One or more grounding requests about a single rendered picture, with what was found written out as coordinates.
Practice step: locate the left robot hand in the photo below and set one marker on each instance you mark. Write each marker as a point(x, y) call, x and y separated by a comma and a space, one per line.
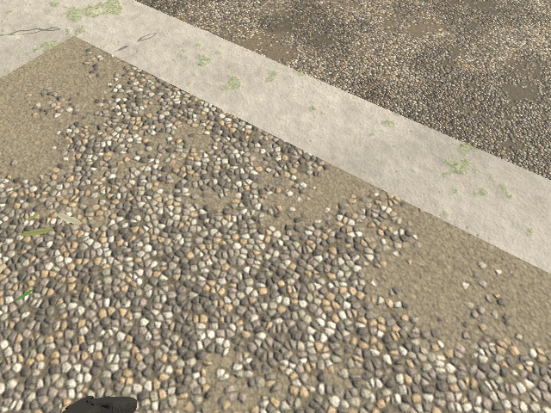
point(107, 404)

